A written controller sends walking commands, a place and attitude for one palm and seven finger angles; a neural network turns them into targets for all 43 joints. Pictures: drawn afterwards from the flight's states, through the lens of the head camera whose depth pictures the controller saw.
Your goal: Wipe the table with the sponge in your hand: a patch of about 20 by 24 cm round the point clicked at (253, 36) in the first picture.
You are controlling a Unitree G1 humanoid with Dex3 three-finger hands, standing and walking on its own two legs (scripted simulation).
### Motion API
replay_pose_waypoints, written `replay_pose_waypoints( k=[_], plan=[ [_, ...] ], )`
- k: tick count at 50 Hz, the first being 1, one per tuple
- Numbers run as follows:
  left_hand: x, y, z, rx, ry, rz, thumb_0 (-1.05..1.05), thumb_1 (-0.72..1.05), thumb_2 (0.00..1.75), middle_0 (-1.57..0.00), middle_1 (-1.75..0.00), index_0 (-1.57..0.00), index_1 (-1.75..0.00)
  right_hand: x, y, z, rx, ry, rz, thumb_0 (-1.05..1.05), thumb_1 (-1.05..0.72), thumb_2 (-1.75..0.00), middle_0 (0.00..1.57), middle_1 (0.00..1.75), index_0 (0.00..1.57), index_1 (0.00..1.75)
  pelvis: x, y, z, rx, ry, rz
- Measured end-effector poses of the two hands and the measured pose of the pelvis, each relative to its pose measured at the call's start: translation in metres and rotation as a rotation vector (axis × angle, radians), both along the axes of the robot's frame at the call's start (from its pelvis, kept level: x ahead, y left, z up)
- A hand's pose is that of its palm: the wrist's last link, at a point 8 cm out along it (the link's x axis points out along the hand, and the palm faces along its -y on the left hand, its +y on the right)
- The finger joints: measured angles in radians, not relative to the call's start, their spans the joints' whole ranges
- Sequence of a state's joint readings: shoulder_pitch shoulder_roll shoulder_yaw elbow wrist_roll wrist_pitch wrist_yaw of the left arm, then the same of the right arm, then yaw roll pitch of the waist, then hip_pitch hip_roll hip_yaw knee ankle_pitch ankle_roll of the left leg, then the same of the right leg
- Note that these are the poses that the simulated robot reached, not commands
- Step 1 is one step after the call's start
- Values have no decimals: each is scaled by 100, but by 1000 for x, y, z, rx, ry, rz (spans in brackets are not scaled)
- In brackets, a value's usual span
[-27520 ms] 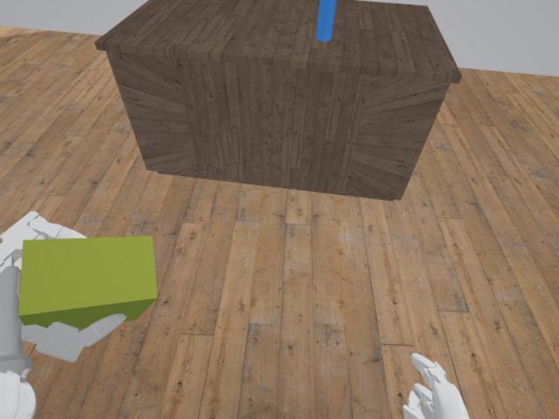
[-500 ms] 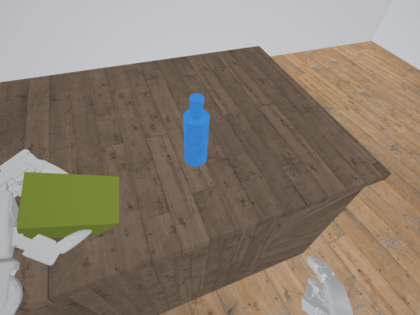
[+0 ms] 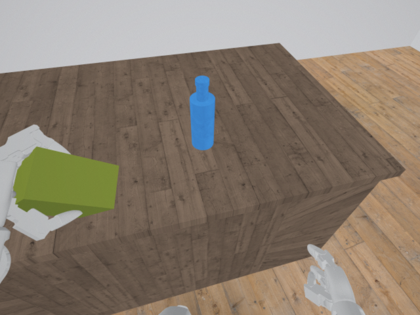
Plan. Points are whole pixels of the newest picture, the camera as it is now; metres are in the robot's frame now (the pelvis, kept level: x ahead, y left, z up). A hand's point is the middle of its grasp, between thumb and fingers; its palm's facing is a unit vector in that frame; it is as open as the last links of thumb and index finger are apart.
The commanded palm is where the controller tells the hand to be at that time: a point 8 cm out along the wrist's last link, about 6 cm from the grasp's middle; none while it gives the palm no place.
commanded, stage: turn the palm down, sponge in hand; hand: left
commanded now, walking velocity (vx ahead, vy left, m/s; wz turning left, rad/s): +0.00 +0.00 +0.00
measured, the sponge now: (73, 190) +0.24 +0.25 +0.15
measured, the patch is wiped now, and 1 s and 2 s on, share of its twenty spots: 0.00 0.00 0.00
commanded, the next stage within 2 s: move the sponge above the wiping area in 1.78 s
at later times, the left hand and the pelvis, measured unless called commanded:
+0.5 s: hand (63, 161) +0.27 +0.26 +0.19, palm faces +0.37 -0.42 -0.83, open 10.3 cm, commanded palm +0.23 +0.28 +0.21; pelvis +0.02 -0.02 -0.01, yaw -3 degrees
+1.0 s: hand (34, 165) +0.27 +0.32 +0.16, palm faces +0.25 -0.23 -0.94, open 10.3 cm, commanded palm +0.23 +0.29 +0.22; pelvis +0.03 +0.02 +0.00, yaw -3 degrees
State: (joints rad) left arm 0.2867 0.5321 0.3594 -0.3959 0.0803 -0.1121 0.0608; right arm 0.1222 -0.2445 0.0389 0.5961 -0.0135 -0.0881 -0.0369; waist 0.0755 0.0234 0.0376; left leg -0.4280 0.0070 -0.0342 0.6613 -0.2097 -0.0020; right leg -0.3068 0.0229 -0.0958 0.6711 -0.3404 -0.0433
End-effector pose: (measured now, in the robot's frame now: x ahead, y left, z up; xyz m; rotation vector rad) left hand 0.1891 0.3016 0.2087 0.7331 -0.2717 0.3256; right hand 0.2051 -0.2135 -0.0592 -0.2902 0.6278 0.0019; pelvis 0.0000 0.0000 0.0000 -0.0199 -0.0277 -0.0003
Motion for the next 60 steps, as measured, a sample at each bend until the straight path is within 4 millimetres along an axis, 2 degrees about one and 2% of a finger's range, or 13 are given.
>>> replay_pose_waypoints(
  k=[4,8,13,16,19,23,29,34,38,44,49,55,60],
  plan=[
    [-1,15,15,30,-67,150,-1,-53,104,-70,-131,-74,-130,-4,-6,-10,4,27,15,1,-90,-90,20,30,20,30,-6,-13,-4,-8,-1,23],
    [15,19,6,62,133,230,-1,-53,104,-70,-131,-74,-130,-7,-13,-19,45,30,-18,1,-90,-90,20,30,20,30,-9,-18,-6,-7,-7,20],
    [36,-16,-10,181,307,97,-1,-53,104,-70,-131,-74,-130,-12,-24,-25,87,-2,-81,1,-90,-90,20,30,20,30,-7,-21,-9,3,4,-17],
    [39,-42,-5,229,241,-29,-1,-53,104,-70,-131,-74,-130,-17,-32,-27,86,-4,-115,1,-90,-90,20,30,20,30,-1,-25,-11,7,18,-41],
    [37,-52,10,257,126,-58,-1,-53,104,-70,-131,-74,-130,-21,-41,-30,68,23,-134,1,-90,-90,20,30,20,30,8,-27,-12,5,26,-46],
    [38,-35,21,274,94,87,-1,-53,104,-70,-131,-74,-130,-20,-52,-38,42,88,-154,1,-90,-90,20,30,20,30,19,-26,-13,7,34,-48],
    [45,-2,-2,327,350,264,0,-53,104,-70,-130,-74,-130,-7,-58,-38,20,111,-179,1,-90,-90,20,30,20,30,30,-19,-9,19,45,-47],
    [50,-28,-13,374,369,96,-1,-53,104,-70,-130,-74,-130,16,-44,-22,19,27,-164,1,-91,-90,19,30,20,30,37,-11,-5,11,48,-47],
    [52,-47,1,451,233,11,-1,-53,104,-70,-130,-74,-130,34,-24,-9,35,-30,-128,1,-91,-90,19,30,20,30,40,-5,-4,3,51,-49],
    [54,-8,27,448,170,244,0,-53,104,-70,-130,-74,-129,52,6,-2,90,-28,-83,1,-90,-90,20,30,20,30,38,8,-1,0,47,-53],
    [51,25,11,426,352,377,0,-53,104,-70,-130,-74,-129,56,26,0,120,-12,-50,1,-90,-90,20,30,20,30,32,17,3,-1,38,-47],
    [50,1,-27,497,489,211,0,-53,104,-70,-130,-74,-129,57,48,5,113,-24,-7,1,-90,-90,20,30,20,30,24,27,5,-8,17,-40],
    [46,-15,-5,636,335,141,0,-53,104,-71,-130,-75,-129,56,65,8,107,-28,35,1,-90,-90,20,30,20,30,21,31,6,-12,1,-48]
  ],
)
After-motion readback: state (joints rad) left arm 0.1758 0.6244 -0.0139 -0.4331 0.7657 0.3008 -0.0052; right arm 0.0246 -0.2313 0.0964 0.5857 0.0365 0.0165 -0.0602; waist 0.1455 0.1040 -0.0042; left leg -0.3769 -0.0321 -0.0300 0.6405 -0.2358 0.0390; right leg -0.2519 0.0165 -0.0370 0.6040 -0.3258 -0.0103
